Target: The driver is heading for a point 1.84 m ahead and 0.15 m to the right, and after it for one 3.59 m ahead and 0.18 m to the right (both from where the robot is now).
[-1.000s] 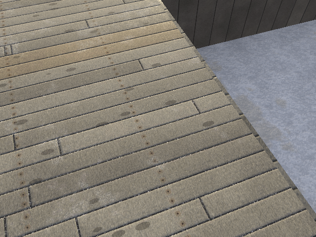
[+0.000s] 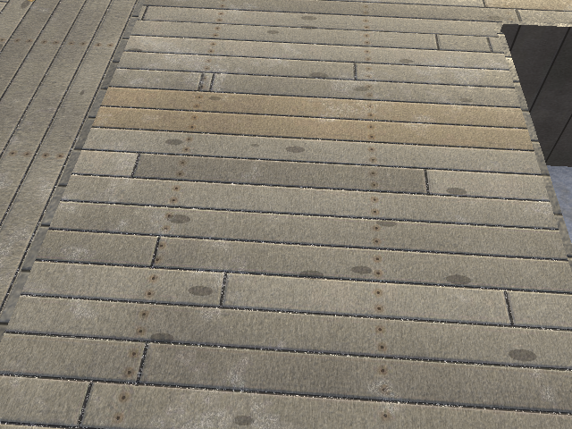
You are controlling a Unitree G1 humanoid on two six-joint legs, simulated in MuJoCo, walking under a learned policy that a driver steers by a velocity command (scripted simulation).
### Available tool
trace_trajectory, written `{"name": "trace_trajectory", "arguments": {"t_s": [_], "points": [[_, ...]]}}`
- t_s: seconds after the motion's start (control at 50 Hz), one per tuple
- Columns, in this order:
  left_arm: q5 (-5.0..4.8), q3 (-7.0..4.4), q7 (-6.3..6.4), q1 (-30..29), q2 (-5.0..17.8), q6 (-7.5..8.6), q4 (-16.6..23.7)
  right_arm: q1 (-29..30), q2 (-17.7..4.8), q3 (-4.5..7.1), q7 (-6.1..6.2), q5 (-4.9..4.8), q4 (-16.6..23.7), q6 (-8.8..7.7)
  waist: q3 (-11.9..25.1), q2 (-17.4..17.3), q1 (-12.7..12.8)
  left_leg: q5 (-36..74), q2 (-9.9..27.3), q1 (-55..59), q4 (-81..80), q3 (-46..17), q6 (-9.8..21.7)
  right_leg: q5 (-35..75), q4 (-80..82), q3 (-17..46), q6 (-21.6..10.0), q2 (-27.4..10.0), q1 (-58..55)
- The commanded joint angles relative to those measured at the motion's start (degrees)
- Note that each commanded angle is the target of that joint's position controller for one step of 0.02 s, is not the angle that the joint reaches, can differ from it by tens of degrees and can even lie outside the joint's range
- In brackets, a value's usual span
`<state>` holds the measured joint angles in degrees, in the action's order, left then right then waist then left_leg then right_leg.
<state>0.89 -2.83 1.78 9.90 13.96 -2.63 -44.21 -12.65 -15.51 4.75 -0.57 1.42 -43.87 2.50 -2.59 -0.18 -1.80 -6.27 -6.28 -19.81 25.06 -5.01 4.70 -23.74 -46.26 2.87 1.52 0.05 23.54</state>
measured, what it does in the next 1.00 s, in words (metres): steps on the spot: right foot, then left foot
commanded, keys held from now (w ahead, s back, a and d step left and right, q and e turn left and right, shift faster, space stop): no key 1.00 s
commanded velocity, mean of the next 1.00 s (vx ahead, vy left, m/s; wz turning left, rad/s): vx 0.00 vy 0.00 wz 0.10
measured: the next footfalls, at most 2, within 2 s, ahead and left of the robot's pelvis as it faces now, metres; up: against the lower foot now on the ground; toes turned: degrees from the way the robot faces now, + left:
right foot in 0.10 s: +0.04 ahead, -0.12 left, +0.00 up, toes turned +4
left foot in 0.40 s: -0.01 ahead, +0.09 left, +0.00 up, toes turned +0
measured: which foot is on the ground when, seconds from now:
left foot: down 0.00-0.10, up 0.12-0.38, down 0.40-1.00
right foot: up 0.00-0.08, down 0.10-1.00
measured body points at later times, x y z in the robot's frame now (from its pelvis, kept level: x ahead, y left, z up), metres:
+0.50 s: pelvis -0.01 -0.02 +0.01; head +0.00 -0.02 +0.46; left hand +0.06 +0.23 -0.13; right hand +0.10 -0.27 -0.13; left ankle -0.05 +0.09 -0.74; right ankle +0.00 -0.12 -0.74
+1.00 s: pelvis -0.03 -0.01 +0.01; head -0.02 -0.01 +0.46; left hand -0.03 +0.23 -0.15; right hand +0.01 -0.25 -0.15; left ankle -0.05 +0.09 -0.74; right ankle +0.00 -0.12 -0.74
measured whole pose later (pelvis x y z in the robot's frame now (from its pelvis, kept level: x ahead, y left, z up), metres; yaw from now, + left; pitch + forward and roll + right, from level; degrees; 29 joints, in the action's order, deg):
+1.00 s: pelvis -0.03 -0.01 +0.01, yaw +4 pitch -2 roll +0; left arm 0.6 -0.6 1.4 14.9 11.4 -0.4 -63.2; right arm -14.3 -11.5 -0.5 1.9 0.5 -62.7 -0.2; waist -2.0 0.2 0.6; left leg -12.6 -2.8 -6.1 20.8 -2.6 1.8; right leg -9.9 -21.1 0.1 -0.3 0.3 9.4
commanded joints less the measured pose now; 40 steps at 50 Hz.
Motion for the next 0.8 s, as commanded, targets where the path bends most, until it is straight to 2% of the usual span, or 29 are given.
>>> {"name": "trace_trajectory", "arguments": {"t_s": [0.02,0.06,0.08,0.1,0.12,0.14,0.16,0.18,0.22,0.26,0.3,0.32,0.34,0.36,0.38,0.4,0.42,0.44,0.46,0.48,0.5,0.54,0.62,0.8], "points": [[-0.5,-0.79,0.34,3.5,4.1,1.11,2.9,0.4,-7.8,1.81,-0.17,0.38,3.4,-0.31,6.5,-8.0,0.4,-6.2,14.6,4.3,-9.0,-17.6,7.6,-0.6,5.8,-2.5,-1.4,2.0,-5.0],[-0.59,-0.63,0.52,7.5,3.5,1.63,2.1,1.4,-7.5,1.59,0.02,-0.26,3.1,0.08,6.2,-7.4,2.4,-5.9,13.7,1.9,-7.2,-18.0,5.3,4.0,17.1,-3.8,-3.2,2.8,-11.9],[-0.28,-0.64,0.77,8.6,3.8,2.09,1.8,1.2,-6.7,1.24,0.34,-0.75,3.0,0.11,5.4,-5.9,3.0,-8.9,11.9,-0.9,-5.6,-17.3,2.8,7.0,24.8,-2.5,-4.3,1.8,-15.9],[0.72,-1.06,1.11,8.0,7.2,2.59,2.7,-0.3,-3.9,0.41,0.6,-1.0,3.3,-0.1,4.8,2.6,1.9,-15.4,7.6,-4.5,1.3,-13.2,-0.5,1.8,32.7,8.4,-6.3,-8.0,-17.3],[1.18,-1.88,0.8,4.3,12.1,2.81,4.3,1.6,-2.7,0.12,0.85,-1.56,4.6,-0.47,1.6,12.7,1.6,-19.9,-2.7,-11.5,10.1,-2.2,-2.7,0.2,38.7,24.4,-11.2,-19.7,-13.7],[1.57,-1.61,0.44,3.2,10.4,3.07,4.0,2.1,-5.8,0.89,0.86,0.35,4.2,-0.57,0.4,10.0,1.6,-23.3,-0.4,-5.7,20.4,-3.0,-3.2,8.5,36.6,23.2,-14.9,-21.6,-5.9],[0.99,-0.65,0.25,0.5,7.2,3.43,4.2,0.1,-5.8,1.1,0.47,0.02,2.9,-0.58,0.8,6.9,-0.6,-20.8,-0.2,-3.3,25.3,-3.9,-3.2,14.2,35.3,18.3,-14.7,-18.1,-5.2],[0.63,-0.33,0.12,-1.6,6.0,3.65,4.3,-1.8,-5.4,1.07,0.28,-0.23,1.5,-0.47,0.4,5.9,-1.9,-18.0,-0.1,-2.4,28.2,-3.5,-3.7,19.2,33.7,13.0,-13.1,-14.6,-5.5],[0.27,-0.15,0.27,-1.7,5.7,3.97,4.2,-3.6,-4.7,0.78,0.16,0.02,0.1,-0.24,2.4,8.2,-1.7,-17.0,0.1,-3.4,29.1,-2.1,-5.0,30.8,30.6,7.4,-11.9,-11.2,-11.6],[0.09,0.01,0.17,1.6,5.4,4.01,2.9,-1.6,-3.1,-0.11,0.27,-0.3,0.0,-0.06,3.8,7.8,0.3,-18.0,1.5,-2.9,23.3,-0.4,-6.4,38.8,27.8,5.5,-12.2,-10.7,-17.0],[0.13,-0.08,0.03,4.1,6.0,3.8,1.5,1.1,-1.7,-1.15,0.57,-0.83,0.3,0.15,4.7,8.9,2.5,-19.5,3.0,0.3,14.4,2.2,-6.7,41.2,25.7,5.3,-12.3,-10.8,-20.0],[0.29,-0.3,-0.07,5.1,6.7,3.52,0.8,1.8,-1.7,-1.37,0.83,-1.2,0.1,0.24,4.9,9.9,3.3,-19.9,3.0,1.9,10.6,3.5,-6.6,42.3,24.8,5.9,-12.4,-10.9,-20.9],[0.32,-0.49,-0.16,5.6,7.2,3.19,0.2,1.6,-2.0,-1.45,1.09,-1.58,-0.3,0.24,4.9,10.5,3.4,-18.3,2.8,3.6,6.1,4.3,-6.2,43.4,23.9,6.5,-12.2,-10.8,-21.4],[0.12,-0.65,-0.2,5.4,7.6,2.88,-0.3,0.4,-2.0,-1.61,1.35,-1.75,-1.1,0.09,4.7,9.9,2.4,-12.7,2.8,6.5,-0.8,5.0,-5.7,43.6,22.8,6.3,-11.2,-10.2,-21.0],[-0.14,-0.77,-0.19,5.1,7.8,2.73,-0.7,-0.9,-2.1,-1.78,1.65,-1.53,-2.1,-0.32,4.6,8.7,1.5,-3.5,4.0,11.5,-8.1,4.0,-5.2,42.4,22.1,6.2,-9.4,-9.9,-18.8],[-0.16,-0.56,-0.27,5.5,6.9,2.99,-0.7,-1.0,-3.8,-1.59,2.05,-0.92,-2.5,-0.88,5.6,6.7,1.9,1.0,6.9,16.7,-10.0,0.2,-4.5,37.4,22.4,6.8,-7.2,-9.6,-15.6],[-0.14,-0.24,-0.64,5.9,5.6,3.41,0.0,-1.4,-6.4,-1.42,2.41,-0.05,-2.5,-1.57,7.3,2.0,3.1,10.2,12.8,21.5,-7.4,-5.4,-3.5,30.0,21.3,5.1,-5.3,-7.7,-11.5],[-0.78,0.25,-0.84,6.8,3.3,3.4,-0.8,1.5,-6.5,-1.51,2.19,-0.94,-3.8,-1.71,4.7,-5.6,5.4,14.1,14.0,15.7,-4.1,-5.4,-1.1,18.4,26.7,1.8,-4.3,-3.6,-13.0],[-0.22,0.08,-0.56,4.7,4.9,3.18,-2.2,2.5,-3.8,-2.11,1.71,-1.13,-3.6,-2.04,3.2,-3.9,3.2,8.9,13.0,13.1,-4.7,-5.4,-1.1,16.6,27.0,1.6,-3.7,-3.2,-15.2],[-0.09,-0.35,-0.46,3.2,5.9,2.97,-2.8,1.9,-3.4,-2.3,1.6,-0.97,-4.2,-2.36,1.6,-2.9,2.1,5.6,12.0,11.4,-5.6,-4.7,-1.6,17.5,26.2,1.6,-3.7,-3.3,-15.6],[-0.17,-0.33,-0.61,2.9,5.7,2.88,-3.3,1.2,-3.8,-2.42,1.82,-0.71,-5.3,-2.44,1.7,-3.3,2.1,4.1,11.5,10.5,-6.4,-4.5,-1.8,19.3,26.1,1.8,-3.9,-3.8,-17.0],[-0.13,-0.33,-0.82,3.4,5.3,2.74,-4.5,0.0,-4.1,-2.54,2.31,-0.94,-7.2,-2.74,1.2,-4.0,2.4,3.0,11.0,10.2,-7.0,-4.3,-2.0,20.4,26.3,2.1,-4.1,-4.3,-17.2],[-0.2,-0.09,-0.67,4.0,4.6,2.7,-8.1,0.3,-3.6,-2.94,2.39,-0.9,-9.4,-2.87,0.0,-1.9,2.5,-0.3,11.0,9.8,-8.2,-4.4,-1.8,18.3,27.5,2.1,-3.6,-4.3,-16.8],[-0.23,0.63,-0.48,5.1,3.8,2.62,-14.2,-0.9,-3.1,-3.63,2.56,-0.94,-14.3,-3.11,-0.8,-0.2,2.4,-4.1,10.7,8.8,-9.7,-4.4,-1.3,16.5,28.3,2.3,-3.2,-4.5,-16.5]]}}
